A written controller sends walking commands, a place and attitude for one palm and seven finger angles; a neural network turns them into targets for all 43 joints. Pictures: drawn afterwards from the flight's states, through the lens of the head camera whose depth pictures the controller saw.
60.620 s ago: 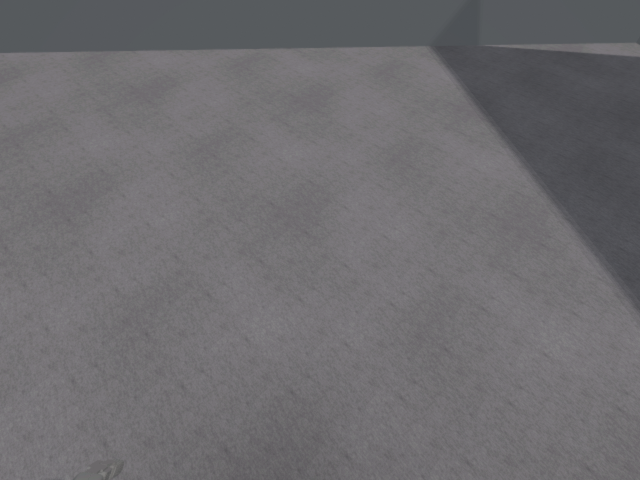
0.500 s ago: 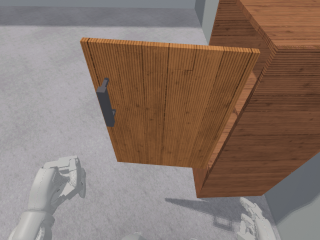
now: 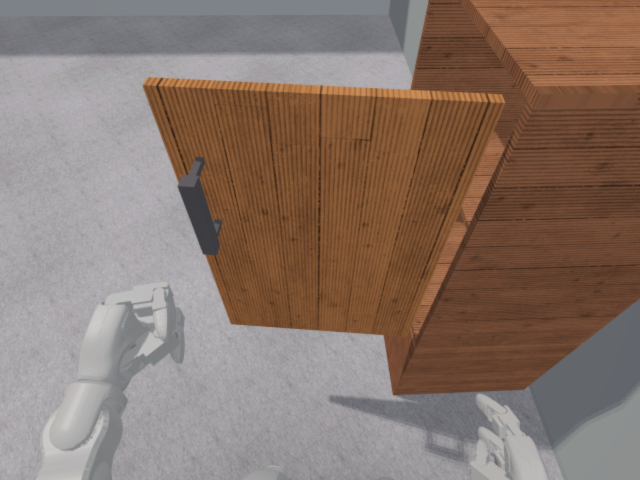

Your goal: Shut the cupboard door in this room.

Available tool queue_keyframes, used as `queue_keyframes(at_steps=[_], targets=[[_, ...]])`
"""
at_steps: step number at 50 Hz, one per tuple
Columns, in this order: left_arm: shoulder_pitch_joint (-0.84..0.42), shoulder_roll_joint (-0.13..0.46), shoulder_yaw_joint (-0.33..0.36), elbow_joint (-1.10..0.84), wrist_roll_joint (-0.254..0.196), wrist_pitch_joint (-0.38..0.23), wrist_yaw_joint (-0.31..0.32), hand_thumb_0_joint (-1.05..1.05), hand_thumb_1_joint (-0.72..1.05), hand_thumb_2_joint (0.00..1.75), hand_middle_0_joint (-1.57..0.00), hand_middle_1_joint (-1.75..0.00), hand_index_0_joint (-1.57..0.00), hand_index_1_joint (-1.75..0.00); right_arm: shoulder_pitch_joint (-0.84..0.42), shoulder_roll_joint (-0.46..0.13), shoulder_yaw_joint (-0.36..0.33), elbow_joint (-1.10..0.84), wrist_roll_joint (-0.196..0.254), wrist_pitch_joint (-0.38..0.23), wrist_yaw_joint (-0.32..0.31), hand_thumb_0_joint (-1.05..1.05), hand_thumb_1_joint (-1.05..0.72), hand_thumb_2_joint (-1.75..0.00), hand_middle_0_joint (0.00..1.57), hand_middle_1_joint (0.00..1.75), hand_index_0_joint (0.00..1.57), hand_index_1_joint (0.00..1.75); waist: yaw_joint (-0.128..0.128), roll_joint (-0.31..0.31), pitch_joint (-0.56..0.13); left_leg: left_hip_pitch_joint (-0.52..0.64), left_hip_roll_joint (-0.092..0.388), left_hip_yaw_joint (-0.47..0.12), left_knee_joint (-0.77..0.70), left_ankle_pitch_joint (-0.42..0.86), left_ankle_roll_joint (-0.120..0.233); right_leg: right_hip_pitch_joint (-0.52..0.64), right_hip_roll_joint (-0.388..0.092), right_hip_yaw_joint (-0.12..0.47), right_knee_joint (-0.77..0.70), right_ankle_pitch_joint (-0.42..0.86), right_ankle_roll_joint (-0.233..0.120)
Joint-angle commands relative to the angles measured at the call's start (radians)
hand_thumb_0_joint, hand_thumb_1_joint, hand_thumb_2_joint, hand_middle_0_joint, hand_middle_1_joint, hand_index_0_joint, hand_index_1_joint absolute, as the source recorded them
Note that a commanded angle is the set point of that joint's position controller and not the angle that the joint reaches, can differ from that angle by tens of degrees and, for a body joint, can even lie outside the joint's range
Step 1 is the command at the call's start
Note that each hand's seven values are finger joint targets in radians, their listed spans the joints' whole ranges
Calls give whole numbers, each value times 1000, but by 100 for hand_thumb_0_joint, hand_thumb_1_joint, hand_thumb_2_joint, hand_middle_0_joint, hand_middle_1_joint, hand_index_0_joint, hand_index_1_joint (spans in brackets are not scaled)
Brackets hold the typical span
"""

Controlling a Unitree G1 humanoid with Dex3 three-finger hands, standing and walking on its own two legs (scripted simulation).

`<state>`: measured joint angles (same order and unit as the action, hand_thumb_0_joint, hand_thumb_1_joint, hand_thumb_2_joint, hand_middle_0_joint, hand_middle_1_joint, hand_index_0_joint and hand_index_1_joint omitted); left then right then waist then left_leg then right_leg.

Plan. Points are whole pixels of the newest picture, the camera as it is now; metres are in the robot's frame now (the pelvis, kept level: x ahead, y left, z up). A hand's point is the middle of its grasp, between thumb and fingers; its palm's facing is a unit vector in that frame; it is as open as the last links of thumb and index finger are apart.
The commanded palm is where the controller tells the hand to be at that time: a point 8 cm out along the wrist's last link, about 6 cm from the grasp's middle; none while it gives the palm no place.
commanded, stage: bring the fist close to the handle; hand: left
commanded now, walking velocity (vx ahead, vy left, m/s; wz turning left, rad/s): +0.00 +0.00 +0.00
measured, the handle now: (205, 208) +0.46 +0.19 +0.07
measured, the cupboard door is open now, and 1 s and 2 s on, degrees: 83 83 72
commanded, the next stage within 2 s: push the door shut along its arc in 1.04 s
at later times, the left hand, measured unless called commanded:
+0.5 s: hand (199, 282) +0.33 +0.17 +0.07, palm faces -0.02 -1.00 -0.02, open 3.1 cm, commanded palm +0.32 +0.22 +0.07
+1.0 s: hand (206, 268) +0.35 +0.17 +0.07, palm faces +0.01 -1.00 -0.03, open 3.1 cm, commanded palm +0.33 +0.22 +0.07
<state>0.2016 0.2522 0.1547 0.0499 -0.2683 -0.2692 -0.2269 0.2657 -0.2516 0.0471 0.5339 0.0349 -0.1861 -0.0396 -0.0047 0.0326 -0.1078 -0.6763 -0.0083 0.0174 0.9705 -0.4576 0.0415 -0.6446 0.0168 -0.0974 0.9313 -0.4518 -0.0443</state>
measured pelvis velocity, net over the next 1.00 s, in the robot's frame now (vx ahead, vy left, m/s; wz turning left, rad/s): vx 0.01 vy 0.01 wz -0.03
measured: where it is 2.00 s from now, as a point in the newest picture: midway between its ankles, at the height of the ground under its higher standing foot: outside the picture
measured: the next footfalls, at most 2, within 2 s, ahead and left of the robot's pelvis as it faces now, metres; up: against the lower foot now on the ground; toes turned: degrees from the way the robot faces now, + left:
none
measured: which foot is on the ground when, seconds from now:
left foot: down 0.00-1.00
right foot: down 0.00-1.00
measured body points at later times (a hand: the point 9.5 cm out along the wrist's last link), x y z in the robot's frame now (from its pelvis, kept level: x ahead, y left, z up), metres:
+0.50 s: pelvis +0.00 +0.00 +0.00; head +0.05 +0.00 +0.45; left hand +0.33 +0.22 +0.08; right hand +0.15 -0.24 -0.09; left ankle +0.02 +0.09 -0.68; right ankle +0.01 -0.09 -0.68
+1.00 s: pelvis +0.01 +0.01 +0.01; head +0.06 +0.00 +0.46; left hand +0.34 +0.22 +0.08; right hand +0.13 -0.25 -0.09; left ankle +0.02 +0.09 -0.68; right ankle +0.01 -0.09 -0.68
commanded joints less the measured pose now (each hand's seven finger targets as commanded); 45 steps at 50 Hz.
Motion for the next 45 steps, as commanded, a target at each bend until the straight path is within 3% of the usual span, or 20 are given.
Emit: queue_keyframes(at_steps=[1,4,7,10,14,18,21,24,26,27,29,31,33,34,37,38,39,41,44,45], targets=[[-170,117,60,-192,-18,-73,6,0,90,90,-130,-150,-130,-150,-50,-123,-60,-152,5,-48,-9,0,-90,-90,20,30,20,30,-3,10,-193,104,-1,-53,-159,241,-17,137,-7,86,-155,239,20],[-173,144,86,-162,-16,-79,14,0,90,90,-130,-150,-130,-150,-42,-130,-65,-144,3,-43,-7,0,-90,-90,20,30,20,30,3,-17,-198,101,0,-53,-160,258,-18,152,-5,85,-151,261,19],[-249,110,47,-129,-2,-83,19,0,90,90,-130,-150,-130,-150,-47,-128,-65,-136,6,-39,-5,0,-90,-90,20,30,20,30,-13,3,-170,107,2,-52,-168,235,-19,108,-6,77,-153,234,20],[-306,111,39,-114,6,-88,30,0,90,90,-130,-150,-130,-150,-47,-132,-69,-128,5,-37,-5,0,-90,-90,20,30,20,30,-18,-8,-195,114,2,-53,-168,224,-16,108,-6,81,-153,219,22],[-383,169,97,-33,12,-92,44,0,90,90,-130,-150,-130,-150,-42,-136,-70,-105,4,-25,-7,0,-90,-90,20,30,20,30,-11,-37,-207,94,1,-47,-170,209,-15,131,-7,96,-164,201,23],[-450,123,55,-15,19,-102,47,0,90,90,-130,-150,-130,-150,-41,-130,-70,-99,8,-22,-1,0,-90,-90,20,30,20,30,-15,22,-246,156,7,-52,-181,278,-22,123,-4,75,-144,270,16],[-509,96,20,37,26,-95,50,0,90,90,-130,-150,-130,-150,-27,-133,-71,-88,8,-14,3,0,-90,-90,20,30,20,30,-31,-2,-241,162,12,-57,-180,287,-23,105,-3,67,-143,279,20],[-538,139,66,111,33,-90,65,0,90,90,-130,-150,-130,-150,-18,-141,-75,-80,5,-2,4,0,-90,-90,20,30,20,30,-23,-58,-235,137,10,-52,-182,260,-19,118,-1,76,-153,262,23],[-605,116,41,118,40,-94,68,0,90,90,-130,-150,-130,-150,-24,-134,-71,-81,7,6,8,0,-90,-90,20,30,20,30,-27,-7,-241,150,8,-48,-188,275,-22,116,-6,74,-149,279,19],[-605,137,70,119,41,-100,75,0,90,90,-130,-150,-130,-150,-16,-136,-77,-77,6,9,9,0,-90,-90,20,30,20,30,-21,-19,-271,166,11,-51,-186,299,-24,123,-4,72,-144,294,19],[-617,139,60,131,49,-106,81,0,90,90,-130,-150,-130,-150,-12,-137,-76,-78,4,15,12,0,-90,-90,20,30,20,30,-19,9,-277,175,12,-49,-183,321,-25,125,-3,73,-140,310,16],[-655,122,47,142,52,-119,87,0,90,90,-130,-150,-130,-150,-7,-132,-76,-71,4,21,17,0,-90,-90,20,30,20,30,-28,-4,-289,183,15,-49,-184,333,-27,122,-3,71,-138,320,18],[-640,102,38,160,52,-125,92,0,90,90,-130,-150,-130,-150,-3,-131,-80,-69,4,23,20,0,-90,-90,20,30,20,30,-24,8,-284,200,18,-52,-187,347,-31,111,0,65,-140,319,16],[-596,130,65,175,54,-124,96,0,90,90,-130,-150,-130,-150,1,-139,-84,-72,2,28,21,0,-90,-90,20,30,20,30,-14,-19,-290,191,18,-48,-187,352,-27,127,3,68,-143,327,17],[-616,92,28,169,59,-127,98,0,90,90,-130,-150,-130,-150,-3,-133,-81,-77,5,38,27,0,-90,-90,20,30,20,30,-27,-7,-264,189,19,-46,-198,339,-29,113,-1,64,-149,317,19],[-615,104,44,188,56,-125,102,0,90,90,-130,-150,-130,-150,-2,-136,-82,-74,5,41,27,0,-90,-90,20,30,20,30,-27,-34,-253,179,18,-46,-199,320,-27,112,1,66,-155,306,20],[-598,158,90,205,59,-125,109,0,90,90,-130,-150,-130,-150,0,-143,-84,-73,3,47,24,0,-90,-90,20,30,20,30,-17,-51,-252,157,17,-41,-200,304,-23,127,3,72,-158,298,21],[-648,127,61,166,60,-138,109,0,90,90,-130,-150,-130,-150,-8,-134,-81,-78,4,49,25,0,-90,-90,20,30,20,30,-22,-15,-267,171,14,-38,-205,311,-24,138,-2,74,-155,308,19],[-593,141,75,124,57,-160,109,0,90,90,-130,-150,-130,-150,-7,-134,-87,-80,1,48,25,0,-90,-90,20,30,20,30,-12,8,-318,208,16,-34,-195,374,-24,162,1,76,-148,354,18],[-591,113,52,109,54,-163,106,0,90,90,-130,-150,-130,-150,-7,-128,-86,-80,2,46,27,0,-90,-90,20,30,20,30,-20,8,-324,221,18,-36,-196,391,-25,161,1,72,-147,367,19]])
